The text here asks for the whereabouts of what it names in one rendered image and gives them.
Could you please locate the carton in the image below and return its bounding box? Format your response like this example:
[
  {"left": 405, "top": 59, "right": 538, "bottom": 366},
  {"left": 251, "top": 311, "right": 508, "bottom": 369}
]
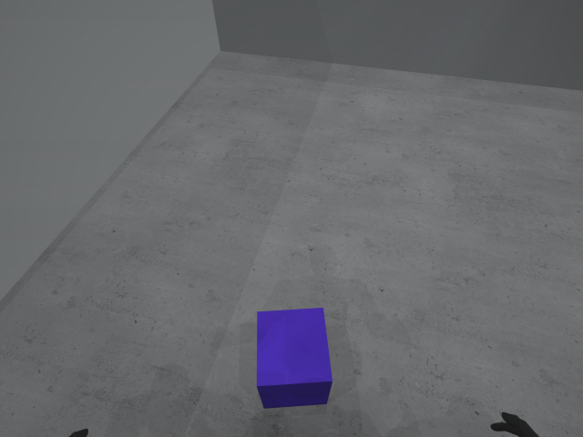
[{"left": 257, "top": 308, "right": 332, "bottom": 409}]

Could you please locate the robot right hand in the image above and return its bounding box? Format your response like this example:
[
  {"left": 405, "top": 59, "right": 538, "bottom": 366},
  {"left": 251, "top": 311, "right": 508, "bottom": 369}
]
[{"left": 491, "top": 412, "right": 539, "bottom": 437}]

